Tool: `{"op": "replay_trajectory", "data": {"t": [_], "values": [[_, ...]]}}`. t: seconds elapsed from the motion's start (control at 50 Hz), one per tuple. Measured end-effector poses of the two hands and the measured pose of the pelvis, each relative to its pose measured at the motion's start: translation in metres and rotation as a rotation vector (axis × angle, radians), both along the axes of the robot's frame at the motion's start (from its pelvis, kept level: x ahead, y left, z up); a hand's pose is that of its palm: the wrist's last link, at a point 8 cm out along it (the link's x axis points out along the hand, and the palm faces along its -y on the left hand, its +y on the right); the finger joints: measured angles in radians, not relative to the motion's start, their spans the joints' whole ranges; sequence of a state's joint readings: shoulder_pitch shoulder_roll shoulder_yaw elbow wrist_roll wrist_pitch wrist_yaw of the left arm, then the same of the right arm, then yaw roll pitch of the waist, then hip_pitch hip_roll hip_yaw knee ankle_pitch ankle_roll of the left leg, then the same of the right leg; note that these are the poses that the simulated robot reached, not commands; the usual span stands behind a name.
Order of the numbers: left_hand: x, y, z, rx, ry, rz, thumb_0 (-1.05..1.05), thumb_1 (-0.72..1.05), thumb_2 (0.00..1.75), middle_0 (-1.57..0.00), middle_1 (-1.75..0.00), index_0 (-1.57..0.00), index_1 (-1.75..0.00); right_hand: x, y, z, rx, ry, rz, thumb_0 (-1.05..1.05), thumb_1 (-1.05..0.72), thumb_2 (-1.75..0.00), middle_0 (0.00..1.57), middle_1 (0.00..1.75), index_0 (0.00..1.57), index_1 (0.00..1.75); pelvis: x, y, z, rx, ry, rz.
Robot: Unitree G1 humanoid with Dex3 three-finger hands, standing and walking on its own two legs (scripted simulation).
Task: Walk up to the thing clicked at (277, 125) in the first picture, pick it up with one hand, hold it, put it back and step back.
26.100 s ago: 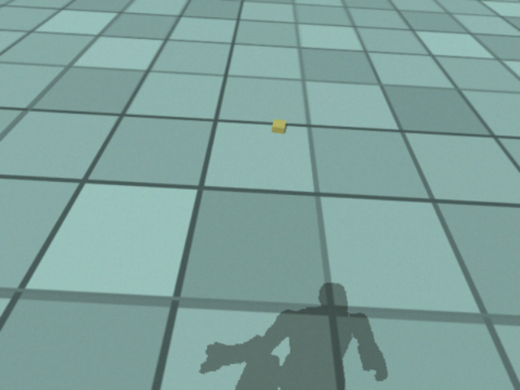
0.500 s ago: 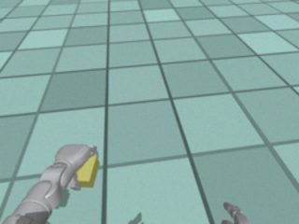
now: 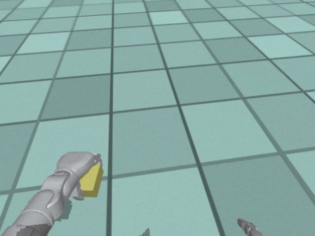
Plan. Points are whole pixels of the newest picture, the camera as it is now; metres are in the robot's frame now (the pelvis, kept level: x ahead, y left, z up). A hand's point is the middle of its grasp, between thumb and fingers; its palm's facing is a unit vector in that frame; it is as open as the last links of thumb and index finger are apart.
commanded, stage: crouch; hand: left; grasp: from above
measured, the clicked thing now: (84, 179) +0.30 +0.22 -0.06
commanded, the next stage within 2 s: lower in 1.94 s
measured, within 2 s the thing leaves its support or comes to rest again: neither
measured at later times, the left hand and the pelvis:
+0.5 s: hand (93, 189) +0.32 +0.23 -0.19, palm faces -0.43 +0.06 -0.90, open 10.8 cm; pelvis -0.04 +0.00 -0.09, yaw +1 degrees
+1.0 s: hand (105, 199) +0.38 +0.25 -0.43, palm faces -0.46 +0.02 -0.89, open 10.8 cm; pelvis -0.07 +0.01 -0.29, yaw -2 degrees
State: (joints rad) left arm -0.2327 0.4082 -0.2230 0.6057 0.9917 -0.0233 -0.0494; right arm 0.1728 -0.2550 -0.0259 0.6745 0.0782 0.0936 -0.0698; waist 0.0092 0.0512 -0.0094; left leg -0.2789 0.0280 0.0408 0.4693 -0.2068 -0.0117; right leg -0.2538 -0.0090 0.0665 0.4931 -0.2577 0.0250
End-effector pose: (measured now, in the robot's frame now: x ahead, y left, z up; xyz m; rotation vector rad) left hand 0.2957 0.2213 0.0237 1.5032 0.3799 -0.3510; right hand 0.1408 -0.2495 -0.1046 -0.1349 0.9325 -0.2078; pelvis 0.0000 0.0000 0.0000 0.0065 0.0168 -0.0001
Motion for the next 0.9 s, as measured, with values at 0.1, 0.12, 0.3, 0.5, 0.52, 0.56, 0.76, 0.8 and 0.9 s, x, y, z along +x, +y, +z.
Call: {"op": "replay_trajectory", "data": {"t": [0.1,0.12,0.3,0.5,0.52,0.56,0.76,0.8,0.9], "values": [[-0.002,0.000,-0.006,-0.001,0.013,-0.004,0.00,-0.05,0.51,-0.57,-0.60,-0.61,-0.55,0.000,0.000,0.000,-0.002,0.000,0.002,0.01,-0.90,-0.90,0.20,0.30,0.20,0.30,-0.001,-0.001,0.000,0.001,0.003,0.002],[-0.003,0.000,-0.008,-0.002,0.015,-0.004,0.00,-0.05,0.52,-0.57,-0.60,-0.61,-0.55,0.000,-0.001,0.000,-0.003,0.001,0.003,0.01,-0.90,-0.90,0.20,0.30,0.20,0.30,-0.001,-0.001,-0.001,0.001,0.005,0.003],[0.000,0.003,-0.058,0.028,0.015,-0.028,0.00,-0.06,0.52,-0.57,-0.60,-0.62,-0.55,-0.017,-0.009,-0.018,-0.044,0.065,0.029,0.01,-0.90,-0.90,0.20,0.30,0.20,0.30,-0.013,-0.003,-0.019,-0.006,0.098,0.019],[0.032,0.007,-0.156,0.086,-0.028,-0.041,0.00,-0.07,0.53,-0.58,-0.59,-0.63,-0.55,-0.077,-0.030,-0.096,-0.114,0.215,-0.003,0.01,-0.91,-0.90,0.20,0.30,0.20,0.30,-0.036,0.000,-0.095,-0.032,0.320,0.028],[0.036,0.007,-0.167,0.088,-0.031,-0.041,0.00,-0.07,0.53,-0.59,-0.59,-0.63,-0.55,-0.085,-0.031,-0.105,-0.120,0.235,-0.009,0.01,-0.91,-0.90,0.20,0.30,0.20,0.30,-0.038,0.001,-0.104,-0.034,0.341,0.028],[0.043,0.008,-0.188,0.088,-0.037,-0.038,0.00,-0.07,0.53,-0.59,-0.59,-0.63,-0.55,-0.101,-0.032,-0.125,-0.129,0.274,-0.022,0.01,-0.91,-0.90,0.20,0.30,0.20,0.30,-0.042,0.002,-0.122,-0.040,0.382,0.027],[0.071,0.016,-0.286,0.089,-0.025,-0.003,0.00,-0.07,0.53,-0.59,-0.59,-0.63,-0.54,-0.164,-0.017,-0.216,-0.116,0.422,-0.068,0.01,-0.91,-0.90,0.20,0.30,0.20,0.30,-0.059,0.008,-0.206,-0.060,0.527,0.014],[0.073,0.018,-0.306,0.087,-0.011,-0.001,0.00,-0.07,0.53,-0.59,-0.59,-0.63,-0.54,-0.169,-0.013,-0.231,-0.107,0.435,-0.065,0.01,-0.91,-0.90,0.20,0.30,0.20,0.30,-0.062,0.009,-0.221,-0.064,0.547,0.011],[0.079,0.024,-0.354,0.073,0.015,-0.012,0.00,-0.07,0.52,-0.59,-0.58,-0.63,-0.54,-0.173,-0.007,-0.267,-0.097,0.452,-0.038,0.01,-0.90,-0.90,0.20,0.30,0.20,0.30,-0.067,0.009,-0.258,-0.075,0.591,0.009]]}}
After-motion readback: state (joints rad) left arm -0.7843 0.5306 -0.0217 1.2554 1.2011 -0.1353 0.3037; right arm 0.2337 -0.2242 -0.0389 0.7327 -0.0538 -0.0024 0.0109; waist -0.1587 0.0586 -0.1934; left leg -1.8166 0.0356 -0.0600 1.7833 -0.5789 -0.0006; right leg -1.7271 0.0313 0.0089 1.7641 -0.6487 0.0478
